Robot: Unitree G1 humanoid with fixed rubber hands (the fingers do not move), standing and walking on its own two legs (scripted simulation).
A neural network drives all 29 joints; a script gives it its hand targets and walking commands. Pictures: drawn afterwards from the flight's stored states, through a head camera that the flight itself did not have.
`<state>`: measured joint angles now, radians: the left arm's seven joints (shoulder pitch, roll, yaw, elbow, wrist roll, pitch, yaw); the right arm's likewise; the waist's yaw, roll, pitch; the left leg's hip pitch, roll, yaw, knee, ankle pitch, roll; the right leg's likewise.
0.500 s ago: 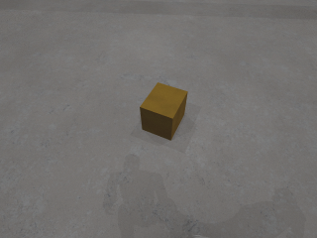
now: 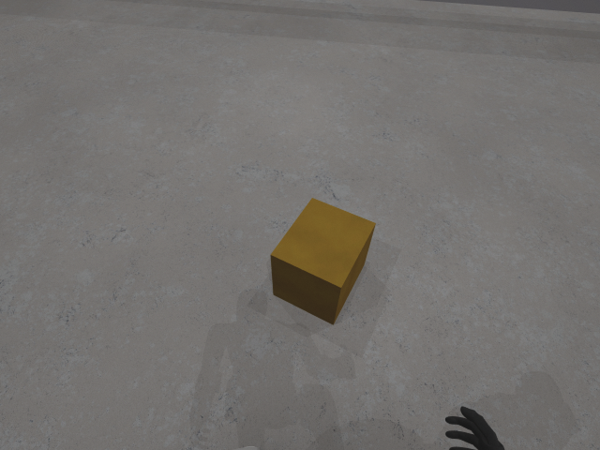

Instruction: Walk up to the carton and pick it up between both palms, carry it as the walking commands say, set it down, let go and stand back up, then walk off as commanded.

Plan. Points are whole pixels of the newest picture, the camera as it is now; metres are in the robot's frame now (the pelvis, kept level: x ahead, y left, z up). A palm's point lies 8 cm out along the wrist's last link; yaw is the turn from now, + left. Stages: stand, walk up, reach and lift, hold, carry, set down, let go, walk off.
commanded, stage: walk up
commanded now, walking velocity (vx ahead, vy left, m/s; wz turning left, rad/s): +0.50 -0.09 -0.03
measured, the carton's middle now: (322, 260) +0.83 -0.03 -0.63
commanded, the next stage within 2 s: none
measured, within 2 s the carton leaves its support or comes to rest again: neither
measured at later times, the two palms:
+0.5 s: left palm (221, 352) +0.29 +0.17 -0.13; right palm (513, 406) +0.23 -0.30 -0.15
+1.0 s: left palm (230, 280) +0.42 +0.18 -0.13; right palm (482, 323) +0.36 -0.29 -0.13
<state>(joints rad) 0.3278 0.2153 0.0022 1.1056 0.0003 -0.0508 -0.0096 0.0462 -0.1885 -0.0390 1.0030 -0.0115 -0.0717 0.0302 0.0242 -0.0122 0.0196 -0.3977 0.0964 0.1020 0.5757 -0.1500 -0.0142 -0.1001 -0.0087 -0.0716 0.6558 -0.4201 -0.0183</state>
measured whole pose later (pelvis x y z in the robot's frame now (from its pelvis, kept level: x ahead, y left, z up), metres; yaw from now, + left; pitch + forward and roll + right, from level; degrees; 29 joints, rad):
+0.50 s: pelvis +0.23 -0.07 +0.00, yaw -1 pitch -1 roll +1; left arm 0.20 0.21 0.00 1.04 0.00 -0.04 -0.03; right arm 0.31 -0.19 -0.05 1.00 -0.01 -0.01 0.01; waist -0.01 0.01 0.07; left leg -0.27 0.10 0.08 1.05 -0.49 -0.07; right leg -0.41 -0.03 -0.08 0.57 -0.15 -0.03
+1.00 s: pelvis +0.37 -0.06 +0.01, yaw -1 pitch +1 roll +1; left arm 0.20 0.21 0.00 1.05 0.00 -0.02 0.00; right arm 0.34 -0.16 -0.02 1.01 -0.01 -0.03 -0.02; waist 0.00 -0.01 0.01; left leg -0.17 0.05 0.09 0.46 -0.30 -0.03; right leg -0.29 -0.03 -0.08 0.49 -0.17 -0.02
